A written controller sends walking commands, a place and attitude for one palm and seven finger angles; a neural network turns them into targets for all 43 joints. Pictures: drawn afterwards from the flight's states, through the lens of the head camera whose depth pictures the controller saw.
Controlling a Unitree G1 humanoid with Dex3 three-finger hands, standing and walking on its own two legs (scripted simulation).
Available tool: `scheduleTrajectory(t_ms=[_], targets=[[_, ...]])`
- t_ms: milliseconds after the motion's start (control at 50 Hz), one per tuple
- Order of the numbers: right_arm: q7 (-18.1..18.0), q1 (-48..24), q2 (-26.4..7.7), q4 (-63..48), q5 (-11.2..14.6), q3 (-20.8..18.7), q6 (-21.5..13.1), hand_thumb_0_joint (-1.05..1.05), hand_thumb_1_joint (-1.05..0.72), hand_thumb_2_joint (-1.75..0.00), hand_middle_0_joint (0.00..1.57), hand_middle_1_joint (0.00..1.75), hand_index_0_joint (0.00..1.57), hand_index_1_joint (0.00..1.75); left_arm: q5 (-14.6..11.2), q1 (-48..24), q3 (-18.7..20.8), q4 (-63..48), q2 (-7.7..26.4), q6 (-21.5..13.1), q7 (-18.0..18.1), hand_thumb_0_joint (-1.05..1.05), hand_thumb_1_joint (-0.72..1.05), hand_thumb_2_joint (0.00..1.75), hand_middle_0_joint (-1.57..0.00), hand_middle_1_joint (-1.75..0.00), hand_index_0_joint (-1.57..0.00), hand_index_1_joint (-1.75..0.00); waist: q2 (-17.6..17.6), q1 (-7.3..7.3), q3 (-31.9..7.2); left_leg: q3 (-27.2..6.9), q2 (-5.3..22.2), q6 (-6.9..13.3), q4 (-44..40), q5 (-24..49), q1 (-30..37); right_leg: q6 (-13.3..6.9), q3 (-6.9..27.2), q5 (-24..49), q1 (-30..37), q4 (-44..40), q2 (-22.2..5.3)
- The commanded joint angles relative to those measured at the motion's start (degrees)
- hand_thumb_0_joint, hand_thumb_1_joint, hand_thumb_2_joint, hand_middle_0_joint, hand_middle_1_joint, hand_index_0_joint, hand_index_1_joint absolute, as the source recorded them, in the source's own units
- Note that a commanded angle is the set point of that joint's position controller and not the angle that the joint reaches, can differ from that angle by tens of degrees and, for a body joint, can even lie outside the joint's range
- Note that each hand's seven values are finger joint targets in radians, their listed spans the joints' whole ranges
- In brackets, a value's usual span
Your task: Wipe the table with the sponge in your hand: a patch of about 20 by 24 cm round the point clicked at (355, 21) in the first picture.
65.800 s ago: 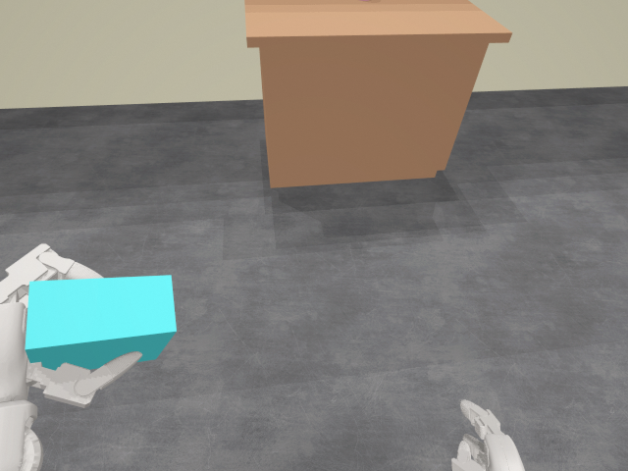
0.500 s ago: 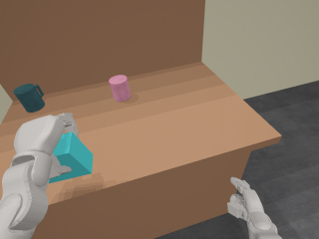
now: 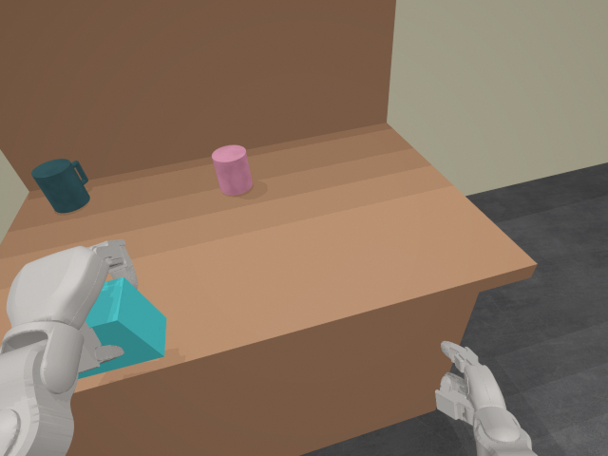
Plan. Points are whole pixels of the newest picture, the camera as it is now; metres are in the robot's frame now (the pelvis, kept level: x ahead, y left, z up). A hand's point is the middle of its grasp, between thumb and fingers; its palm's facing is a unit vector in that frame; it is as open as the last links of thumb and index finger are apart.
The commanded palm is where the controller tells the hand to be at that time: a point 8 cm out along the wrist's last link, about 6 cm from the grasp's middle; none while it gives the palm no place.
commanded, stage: bring the sponge back beside the body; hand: left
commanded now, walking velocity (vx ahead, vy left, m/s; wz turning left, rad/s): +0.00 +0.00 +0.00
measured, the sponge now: (107, 336) +0.19 +0.29 +0.10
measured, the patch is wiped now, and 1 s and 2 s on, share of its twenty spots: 0.95 0.95 0.95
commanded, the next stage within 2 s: step back with the hand held close in 0.44 s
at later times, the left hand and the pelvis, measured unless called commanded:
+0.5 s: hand (100, 314) +0.19 +0.27 +0.15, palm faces +0.17 -0.14 -0.98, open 9.8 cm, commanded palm +0.15 +0.27 +0.23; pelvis +0.00 +0.00 +0.00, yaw +0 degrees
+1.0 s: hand (93, 284) +0.20 +0.26 +0.20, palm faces +0.40 -0.79 -0.47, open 9.7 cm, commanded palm +0.14 +0.30 +0.21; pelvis -0.02 +0.02 -0.01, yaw +1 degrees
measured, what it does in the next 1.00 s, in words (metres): stands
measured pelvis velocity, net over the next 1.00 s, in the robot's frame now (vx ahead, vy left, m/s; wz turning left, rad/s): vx -0.02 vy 0.02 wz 0.02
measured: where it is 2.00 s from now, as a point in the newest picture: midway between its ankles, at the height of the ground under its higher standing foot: outside the picture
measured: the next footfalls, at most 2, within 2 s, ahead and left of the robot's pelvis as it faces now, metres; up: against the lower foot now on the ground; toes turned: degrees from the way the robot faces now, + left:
right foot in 1.80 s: -0.11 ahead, -0.14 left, +0.00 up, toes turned +1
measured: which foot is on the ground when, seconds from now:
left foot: down 0.00-1.00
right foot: down 0.00-1.00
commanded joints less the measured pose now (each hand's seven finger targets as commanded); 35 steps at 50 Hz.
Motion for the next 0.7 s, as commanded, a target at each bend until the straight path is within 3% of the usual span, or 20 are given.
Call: scheduleTrajectory(t_ms=[0,60,80,100,140,180,200,280,340,380,440,500,520,540,560,580,600,620,660,680], targets=[[-0.2,-15.36,-5.23,-11.31,0.17,-2.2,-4.03,0.0,-0.9,-0.9,0.2,0.3,0.2,0.3,2.0,-10.8,10.05,-12.34,12.16,-0.9,2.65,0.0,0.1,1.3,-1.2,-1.6,-1.2,-1.6,-0.31,0.05,-7.81,-2.92,-0.21,1.78,-3.7,9.01,-0.08,-1.69,6.05,2.27,0.77,-4.84,-1.76],[-0.1,-14.81,-5.52,-10.83,0.05,-2.42,-3.59,0.0,-0.9,-0.9,0.2,0.3,0.2,0.3,1.5,-7.36,9.84,-11.65,11.55,-1.02,2.37,0.0,0.1,1.3,-1.2,-1.6,-1.2,-1.6,-3.38,-0.28,-6.43,-2.73,-0.21,1.97,-3.51,8.71,-0.27,-1.11,5.6,2.17,-0.12,-5.43,-1.84],[-0.3,-16.03,-5.6,-11.32,0.27,-2.33,-4.06,0.0,-0.9,-0.9,0.2,0.3,0.2,0.3,1.75,-8.85,10.34,-13.18,12.63,-1.05,2.26,0.0,0.1,1.3,-1.2,-1.6,-1.2,-1.6,-2.51,-0.48,-6.04,-2.99,-0.11,2.05,-3.7,7.65,0.07,-1.45,7.26,0.55,-0.87,-5.89,-1.3],[-0.44,-15.1,-5.33,-11.33,0.04,-2.21,-4.26,0.0,-0.9,-0.9,0.2,0.3,0.2,0.3,1.85,-10.56,10.32,-13.2,12.73,-1.3,2.57,0.0,0.1,1.3,-1.2,-1.6,-1.2,-1.6,-2.49,-0.34,-7.29,-2.83,-0.2,2.05,-3.49,7.56,-0.23,-1.17,6.12,0.23,-0.17,-5.47,-1.85],[-0.7,-14.44,-5.6,-10.49,-0.09,-2.33,-4.17,0.0,-0.9,-0.9,0.2,0.3,0.2,0.3,2.05,-9.53,9.79,-10.36,12.08,-1.48,2.74,0.0,0.1,1.3,-1.2,-1.6,-1.2,-1.6,-3.26,-0.75,-5.04,-2.52,-0.23,1.97,-3.42,6.73,-0.3,-0.98,6.13,-1.32,-1.68,-6.45,-1.87],[-0.99,-15.63,-5.75,-10.98,0.09,-2.33,-4.65,0.0,-0.9,-0.9,0.2,0.3,0.2,0.3,2.68,-12.6,10.78,-12.82,14.16,-1.87,2.97,0.0,0.1,1.3,-1.2,-1.6,-1.2,-1.6,-0.28,-0.61,-5.74,-2.84,-0.25,1.99,-3.9,5.69,0.4,-1.59,7.81,-2.66,-1.5,-6.55,-1.36],[-1.07,-14.7,-5.32,-11.02,-0.04,-2.25,-4.86,0.0,-0.9,-0.9,0.2,0.3,0.2,0.3,2.91,-14.12,10.32,-12.56,13.69,-2.15,3.3,0.0,0.1,1.3,-1.2,-1.6,-1.2,-1.6,-1.02,-0.49,-6.08,-2.81,-0.41,1.97,-3.83,5.72,-0.09,-1.39,6.43,-2.94,-1.09,-6.12,-1.7],[-1.11,-15.56,-5.59,-10.84,0.07,-2.52,-5.28,0.0,-0.9,-0.9,0.2,0.3,0.2,0.3,2.98,-12.74,10.64,-12.61,13.9,-2.76,3.46,0.0,0.1,1.3,-1.2,-1.6,-1.2,-1.6,1.03,-0.36,-5.94,-2.97,-0.48,1.9,-4.2,5.06,0.49,-1.79,7.97,-3.58,-1.04,-6.6,-1.31],[-0.76,-14.26,-5.45,-10.29,-0.3,-2.68,-5.25,0.0,-0.9,-0.9,0.2,0.3,0.2,0.3,2.3,-9.78,10.41,-10.66,12.49,-2.9,3.75,0.0,0.1,1.3,-1.2,-1.6,-1.2,-1.6,-1.88,-0.14,-6.28,-2.71,-0.51,1.74,-3.76,6.95,0.02,-1.38,6.43,-1.25,-0.12,-6.24,-1.82],[-0.8,-15.45,-5.59,-10.72,0.05,-2.73,-5.36,0.0,-0.9,-0.9,0.2,0.3,0.2,0.3,1.99,-9.43,10.94,-11.19,12.86,-2.51,3.35,0.0,0.1,1.3,-1.2,-1.6,-1.2,-1.6,-1.78,-0.24,-5.66,-2.88,-0.36,1.72,-3.68,6.08,0.1,-1.71,8.44,-2.16,-0.84,-6.63,-1.56],[-0.73,-14.31,-5.65,-10.39,-0.23,-2.75,-5.0,0.0,-0.9,-0.9,0.2,0.3,0.2,0.3,1.32,-8.17,10.58,-9.94,11.9,-2.37,3.49,0.0,0.1,1.3,-1.2,-1.6,-1.2,-1.6,-3.49,-0.22,-5.63,-2.27,-0.42,1.78,-3.37,6.75,-0.52,-1.05,6.56,-1.21,-0.82,-6.41,-1.93],[-0.66,-14.72,-5.58,-10.97,-0.09,-2.62,-5.26,0.0,-0.9,-0.9,0.2,0.3,0.2,0.3,1.66,-10.3,11.06,-12.36,12.85,-2.36,3.54,0.0,0.1,1.3,-1.2,-1.6,-1.2,-1.6,-1.18,-0.08,-7.14,-2.39,-0.52,1.77,-3.35,7.3,-0.51,-1.38,6.83,-0.13,0.06,-5.62,-1.91],[-0.76,-14.23,-5.57,-10.5,-0.24,-2.74,-5.16,0.0,-0.9,-0.9,0.2,0.3,0.2,0.3,1.56,-8.68,10.95,-9.99,12.4,-2.23,3.64,0.0,0.1,1.3,-1.2,-1.6,-1.2,-1.6,-2.55,-0.17,-5.42,-2.14,-0.5,1.8,-3.2,7.6,-0.84,-1.25,6.72,0.07,-0.74,-5.89,-1.89],[-1.02,-12.79,-6.05,-9.07,-0.09,-2.57,-4.58,0.0,-0.9,-0.9,0.2,0.3,0.2,0.3,2.44,-6.37,6.65,0.74,7.0,-1.1,3.41,0.0,0.1,1.3,-1.2,-1.6,-1.2,-1.6,-6.0,-1.82,-0.86,-1.46,-0.34,1.5,-3.57,5.47,-2.44,-0.93,5.62,-2.14,-3.7,-6.8,-1.51],[-0.87,-1.68,-4.34,-20.25,0.06,-3.34,-4.88,0.0,-0.9,-0.9,0.2,0.3,0.2,0.3,-46.05,-19.07,20.94,-16.09,1.09,-16.04,6.09,0.0,0.1,1.3,-1.2,-1.6,-1.2,-1.6,-14.47,-7.67,6.85,-3.79,0.01,2.6,3.39,-4.84,-4.07,0.37,10.49,-3.15,-16.02,-12.71,-5.09],[-1.17,1.51,-3.67,-16.0,-1.44,-1.1,-6.05,0.0,-0.9,-0.9,0.2,0.3,0.2,0.3,-45.46,-14.82,22.89,-8.77,8.11,-21.84,7.55,0.0,0.1,1.3,-1.2,-1.6,-1.2,-1.6,-19.61,-7.16,4.32,-4.01,-0.63,2.65,6.1,-6.91,-1.66,-0.78,11.5,-8.32,-17.81,-14.0,-7.1],[-0.87,1.35,-3.11,-14.59,-1.54,-1.82,-6.23,0.0,-0.9,-0.9,0.2,0.3,0.2,0.3,-45.14,-6.27,19.51,-3.39,3.02,-23.47,7.89,0.0,0.1,1.3,-1.2,-1.6,-1.2,-1.6,-19.21,-7.45,2.87,-3.06,-0.65,2.48,7.56,-6.41,-1.39,-1.75,11.27,-8.34,-18.66,-12.99,-8.52],[-0.96,5.18,-3.96,-14.85,-1.19,-3.05,-6.05,0.0,-0.9,-0.9,0.2,0.3,0.2,0.3,-47.13,-4.42,23.9,-10.42,4.58,-26.09,9.05,0.0,0.1,1.3,-1.2,-1.6,-1.2,-1.6,-19.64,-7.2,-1.87,-3.66,0.57,2.09,10.22,-5.31,-1.5,-1.48,12.27,-4.44,-16.4,-12.32,-12.04],[-1.22,5.82,-4.48,-14.67,-1.51,-3.05,-6.24,0.0,-0.9,-0.9,0.2,0.3,0.2,0.3,-48.64,-1.11,25.65,-19.68,4.68,-30.29,10.36,0.0,0.1,1.3,-1.2,-1.6,-1.2,-1.6,-9.41,-8.04,-9.06,-3.09,1.95,1.78,9.6,-0.04,-1.34,-2.53,11.04,7.33,-10.95,-6.59,-15.48],[-1.3,5.61,-5.39,-14.66,-1.83,-3.13,-6.4,0.0,-0.9,-0.9,0.2,0.3,0.2,0.3,-49.09,-1.02,28.03,-25.53,7.0,-32.34,11.23,0.0,0.1,1.3,-1.2,-1.6,-1.2,-1.6,-0.83,-8.03,-10.59,-4.11,3.25,1.87,7.1,2.93,-0.82,-2.43,10.64,10.85,-9.9,-3.02,-15.1]])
